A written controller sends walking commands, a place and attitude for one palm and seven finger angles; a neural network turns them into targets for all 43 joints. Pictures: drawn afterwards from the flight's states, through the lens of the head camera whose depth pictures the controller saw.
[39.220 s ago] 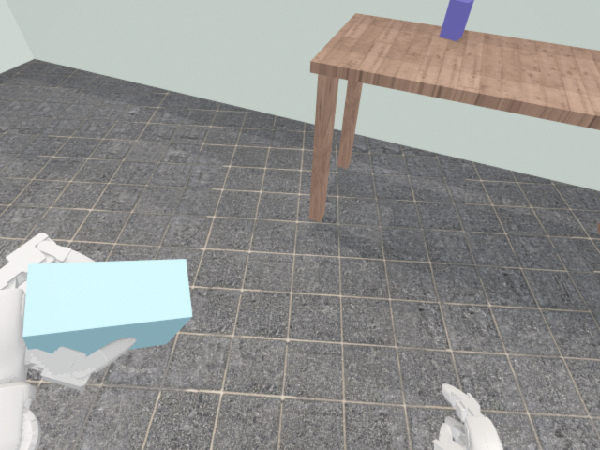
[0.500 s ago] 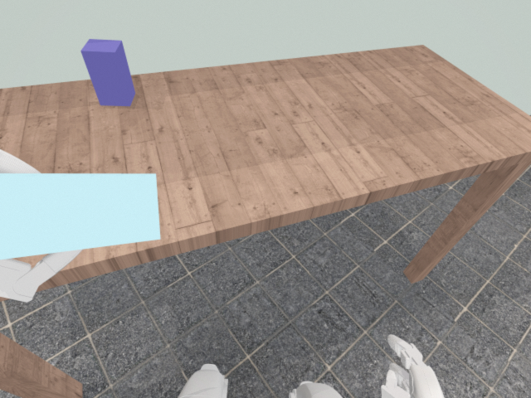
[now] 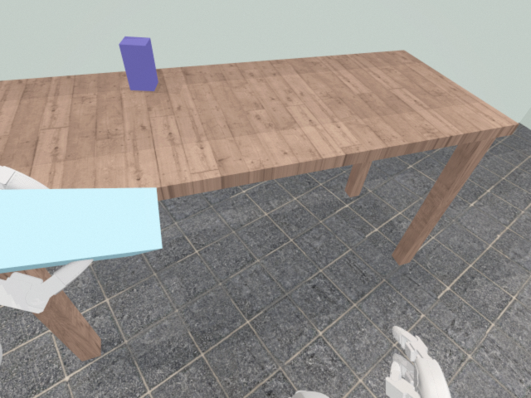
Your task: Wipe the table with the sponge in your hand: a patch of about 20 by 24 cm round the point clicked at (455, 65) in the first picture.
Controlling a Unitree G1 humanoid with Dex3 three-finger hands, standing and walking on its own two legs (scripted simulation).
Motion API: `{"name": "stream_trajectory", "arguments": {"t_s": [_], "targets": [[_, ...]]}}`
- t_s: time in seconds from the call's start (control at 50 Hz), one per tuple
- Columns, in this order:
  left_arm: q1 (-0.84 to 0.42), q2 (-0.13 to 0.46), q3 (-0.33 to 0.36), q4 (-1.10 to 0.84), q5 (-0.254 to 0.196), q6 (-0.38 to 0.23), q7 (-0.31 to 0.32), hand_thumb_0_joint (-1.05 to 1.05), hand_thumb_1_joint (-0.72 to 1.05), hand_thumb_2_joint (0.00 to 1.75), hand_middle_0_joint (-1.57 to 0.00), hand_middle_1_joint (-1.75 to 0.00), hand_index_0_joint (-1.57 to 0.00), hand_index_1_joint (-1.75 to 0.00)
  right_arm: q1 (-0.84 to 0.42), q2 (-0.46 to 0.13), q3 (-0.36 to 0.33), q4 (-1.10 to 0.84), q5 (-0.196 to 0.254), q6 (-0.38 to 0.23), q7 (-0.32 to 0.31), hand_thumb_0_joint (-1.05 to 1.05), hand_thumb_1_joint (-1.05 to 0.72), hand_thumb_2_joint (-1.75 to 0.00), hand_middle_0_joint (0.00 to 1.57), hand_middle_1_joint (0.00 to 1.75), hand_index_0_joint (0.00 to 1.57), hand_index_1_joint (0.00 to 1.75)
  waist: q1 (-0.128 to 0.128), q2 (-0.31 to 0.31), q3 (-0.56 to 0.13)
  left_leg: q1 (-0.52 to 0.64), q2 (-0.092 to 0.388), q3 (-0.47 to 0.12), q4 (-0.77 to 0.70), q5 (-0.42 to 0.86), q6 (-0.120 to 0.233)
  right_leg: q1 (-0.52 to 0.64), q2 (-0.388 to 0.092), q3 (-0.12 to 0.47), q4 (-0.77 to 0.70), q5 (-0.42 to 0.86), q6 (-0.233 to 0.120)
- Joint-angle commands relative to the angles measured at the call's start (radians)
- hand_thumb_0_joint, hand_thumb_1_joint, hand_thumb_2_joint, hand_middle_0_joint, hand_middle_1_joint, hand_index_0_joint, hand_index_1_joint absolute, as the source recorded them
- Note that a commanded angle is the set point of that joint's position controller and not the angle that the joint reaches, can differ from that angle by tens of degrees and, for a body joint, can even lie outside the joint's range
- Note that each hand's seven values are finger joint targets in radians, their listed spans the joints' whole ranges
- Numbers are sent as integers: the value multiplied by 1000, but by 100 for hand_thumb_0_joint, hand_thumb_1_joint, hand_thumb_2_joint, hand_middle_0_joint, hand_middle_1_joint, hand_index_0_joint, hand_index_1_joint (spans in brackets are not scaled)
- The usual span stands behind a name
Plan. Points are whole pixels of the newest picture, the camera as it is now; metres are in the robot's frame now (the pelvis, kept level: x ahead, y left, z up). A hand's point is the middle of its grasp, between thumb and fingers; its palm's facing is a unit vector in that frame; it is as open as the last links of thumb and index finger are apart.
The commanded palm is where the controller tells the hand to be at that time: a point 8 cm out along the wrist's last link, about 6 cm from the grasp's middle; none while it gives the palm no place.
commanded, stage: stop stepping back and stand still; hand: left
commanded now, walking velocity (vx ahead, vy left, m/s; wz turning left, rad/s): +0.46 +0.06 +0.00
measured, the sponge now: (100, 229) +0.24 +0.20 +0.20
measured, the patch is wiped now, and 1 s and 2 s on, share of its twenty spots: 1.00 1.00 1.00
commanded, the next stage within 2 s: stand and wait in 0.86 s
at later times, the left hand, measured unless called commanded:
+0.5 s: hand out of the picture +0.07 +0.19 +0.23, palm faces +0.44 -0.83 -0.35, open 9.9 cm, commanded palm +0.01 +0.23 +0.23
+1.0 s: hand out of the picture +0.04 +0.16 +0.22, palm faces +0.42 -0.82 -0.39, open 9.9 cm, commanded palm -0.01 +0.21 +0.23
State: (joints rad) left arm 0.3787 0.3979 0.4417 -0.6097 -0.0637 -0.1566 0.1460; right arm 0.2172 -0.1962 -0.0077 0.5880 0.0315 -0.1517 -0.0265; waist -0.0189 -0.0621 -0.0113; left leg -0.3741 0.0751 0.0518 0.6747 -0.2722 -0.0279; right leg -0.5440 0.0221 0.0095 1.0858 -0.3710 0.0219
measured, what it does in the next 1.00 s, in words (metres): walks backwards: right foot, then left foot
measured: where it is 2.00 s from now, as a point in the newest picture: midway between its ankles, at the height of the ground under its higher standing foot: outside the picture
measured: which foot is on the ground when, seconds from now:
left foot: down 0.00-0.08, up 0.10-0.28, down 0.30-0.58, up 0.60-0.92, down 0.94-1.00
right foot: up 0.00-0.04, down 0.06-0.32, up 0.34-0.56, down 0.58-1.00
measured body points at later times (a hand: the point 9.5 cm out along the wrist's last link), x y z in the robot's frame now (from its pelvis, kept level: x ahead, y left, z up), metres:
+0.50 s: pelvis -0.15 -0.05 +0.00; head -0.20 -0.06 +0.45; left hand +0.04 +0.23 +0.25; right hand -0.02 -0.28 -0.10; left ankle -0.16 +0.07 -0.72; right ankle -0.14 -0.13 -0.64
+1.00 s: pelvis -0.17 -0.07 +0.01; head -0.17 -0.08 +0.46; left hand +0.01 +0.20 +0.24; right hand +0.00 -0.34 -0.06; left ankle -0.17 +0.08 -0.72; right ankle -0.15 -0.16 -0.72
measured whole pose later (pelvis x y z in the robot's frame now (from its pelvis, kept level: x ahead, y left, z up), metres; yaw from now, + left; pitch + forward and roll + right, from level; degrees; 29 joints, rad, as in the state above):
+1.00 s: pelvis -0.17 -0.07 +0.01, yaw +1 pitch +0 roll +2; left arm 0.45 0.40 0.37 -0.57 -0.08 -0.15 0.16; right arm 0.21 -0.28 -0.04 0.61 0.03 -0.11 -0.10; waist -0.01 -0.01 -0.02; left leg -0.27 0.05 0.06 0.56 -0.28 0.00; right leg -0.33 -0.05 -0.11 0.64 -0.31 -0.04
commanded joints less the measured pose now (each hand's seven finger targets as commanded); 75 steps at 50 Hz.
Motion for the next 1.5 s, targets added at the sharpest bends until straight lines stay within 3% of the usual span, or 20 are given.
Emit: {"name": "stream_trajectory", "arguments": {"t_s": [0.0, 0.04, 0.08, 0.18, 0.24, 0.28, 0.32, 0.34, 0.36, 0.4, 0.48, 0.54, 0.56, 0.58, 0.6, 0.66, 0.8, 0.88, 1.1, 1.48], "targets": [[-99, 151, 58, -106, 13, -44, -2, 0, 10, 130, -120, -160, -120, -160, -114, -156, -24, -126, -6, -9, -18, 0, -90, -90, 20, 30, 20, 30, 16, 300, -47, -203, 137, -162, -216, -410, 115, 285, -18, -81, -380, 25, -18], [-140, 178, 56, -99, 19, -33, -20, 0, 10, 130, -120, -160, -120, -160, -109, -136, -24, -151, -3, 18, -30, 0, -90, -90, 20, 30, 20, 30, 30, 3, -74, -221, -20, 8, 228, -398, 72, 346, -69, -60, -667, 102, -61], [-190, 187, 13, -79, 2, -17, -38, 0, 10, 130, -120, -160, -120, -160, -88, -157, -39, -132, 21, 26, -24, 0, -90, -90, 20, 30, 20, 30, 0, -298, -109, -206, -121, -81, 888, -155, 22, 90, -309, 354, -821, 207, -171], [-167, 241, 86, -128, -8, -22, -37, 0, 10, 130, -120, -160, -120, -160, -122, -110, -11, -68, 13, 46, -14, 0, -90, -90, 20, 30, 20, 30, -22, 36, -50, -27, -17, -63, 542, -44, 65, -250, -266, 179, -777, -240, -133], [-137, 234, 91, -177, -4, -21, -14, 0, 10, 130, -120, -160, -120, -160, -90, -101, 1, -82, 11, -3, -28, 0, -90, -90, 20, 30, 20, 30, 2, -17, -196, 120, -54, 18, 56, -168, 110, -64, -234, 158, -649, -188, -120], [-121, 206, 75, -157, -4, -19, -6, 0, 10, 130, -120, -160, -120, -160, -58, -121, 4, -102, 2, -26, -40, 0, -90, -90, 20, 30, 20, 30, -2, 180, -212, 200, -36, 15, -321, -125, 137, 21, -114, 54, -352, -136, -84], [-182, 243, 94, -214, 18, -44, -6, 0, 10, 130, -120, -160, -120, -160, -93, -119, -7, -135, -7, -67, -44, 0, -90, -90, 20, 30, 20, 30, 22, 396, -223, 198, 120, -92, -350, 337, 190, -66, 45, -113, 164, -128, -4], [-241, 268, 91, -165, 4, -43, -5, 0, 10, 130, -120, -160, -120, -160, -104, -106, 0, -104, 2, -63, -30, 0, -90, -90, 20, 30, 20, 30, -24, 470, -79, 12, 222, -379, -412, 129, 229, -154, -24, 24, 338, -107, -12], [-310, 264, 75, -156, 16, -54, -17, 0, 10, 130, -120, -160, -120, -160, -102, -85, 11, -58, 0, -65, -13, 0, -90, -90, 20, 30, 20, 30, -8, 321, 24, -95, 287, -478, -456, -89, 280, -219, -75, 132, 444, -39, -19], [-162, 191, 50, 66, 8, -58, -26, 0, 10, 130, -120, -160, -120, -160, -63, -113, -6, 14, 22, -55, -10, 0, -90, -90, 20, 30, 20, 30, 11, 26, 103, -105, 276, -361, -414, -229, 280, -270, -102, 112, 360, 2, -25], [-169, 168, 45, -40, -1, -59, -21, 0, 10, 130, -120, -160, -120, -160, -78, -144, -9, -63, 6, -42, -33, 0, -90, -90, 20, 30, 20, 30, 3, 271, -28, -64, 165, -180, -327, -287, 193, 66, -82, -72, -254, -26, -32], [-117, 170, 49, -33, 4, -23, -23, 0, 10, 130, -120, -160, -120, -160, -85, -151, -13, -111, -3, -25, -43, 0, -90, -90, 20, 30, 20, 30, 36, 65, -106, -163, 49, -75, 10, -358, 137, 413, -31, -151, -598, 55, -38], [-83, 159, 34, 2, 10, -9, -29, 0, 10, 130, -120, -160, -120, -160, -85, -140, -19, -121, 4, -14, -39, 0, -90, -90, 20, 30, 20, 30, 29, -147, -108, -258, -58, 22, 354, -286, 106, 456, -160, 36, -685, 88, -111], [-167, 222, 66, -73, -3, -20, -26, 0, 10, 130, -120, -160, -120, -160, -126, -133, -27, -140, 13, -9, -38, 0, -90, -90, 20, 30, 20, 30, 19, -283, -129, -388, -96, -18, 619, -238, 68, 450, -380, 434, -828, 18, -203], [-159, 216, 76, -87, -11, -34, -27, 0, 10, 130, -120, -160, -120, -160, -69, -163, -52, -106, 16, -17, -31, 0, -90, -90, 20, 30, 20, 30, 4, -248, -146, -401, -62, -132, 714, -135, 51, 419, -403, 514, -843, 29, -206], [-90, 228, 102, -178, -21, -51, -31, 0, 10, 130, -120, -160, -120, -160, -92, -125, -37, -97, 9, 24, -25, 0, -90, -90, 20, 30, 20, 30, -5, 63, -17, -362, 13, -141, 612, 8, 48, 203, -391, 365, -871, -129, -210], [31, 188, 62, -160, -11, -60, 19, 0, 10, 130, -120, -160, -120, -160, -103, -99, -26, -117, -7, -10, -61, 0, -90, -90, 20, 30, 20, 30, 13, -32, -96, 55, -41, 66, -44, -41, 75, 200, -329, 186, -823, -194, -156], [10, 163, 42, -130, -19, -51, 42, 0, 10, 130, -120, -160, -120, -160, -97, -138, -37, -127, -13, -15, -72, 0, -90, -90, 20, 30, 20, 30, 9, 14, -91, 122, -24, -20, -220, -122, 108, 270, -230, 139, -683, -115, -97], [-61, 166, 46, -164, -8, -31, 46, 0, 10, 130, -120, -160, -120, -160, -125, -140, -27, -124, -11, 4, -50, 0, -90, -90, 20, 30, 20, 30, 5, 70, -83, 121, 5, -59, -141, 186, 71, 334, -177, 57, -605, 333, -70], [-10, 145, 31, -197, -9, -27, 35, 0, 10, 130, -120, -160, -120, -160, -157, -119, -4, -146, -17, 44, -38, 0, -90, -90, 20, 30, 20, 30, 17, 162, -164, 209, 61, -84, -234, 417, 53, 404, -89, -37, -602, 452, -29]]}}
